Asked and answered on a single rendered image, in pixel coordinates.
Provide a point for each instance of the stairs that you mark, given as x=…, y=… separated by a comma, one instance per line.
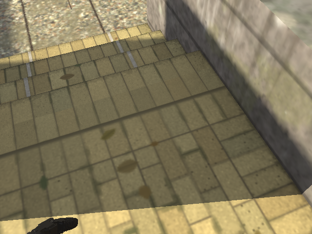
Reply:
x=43, y=70

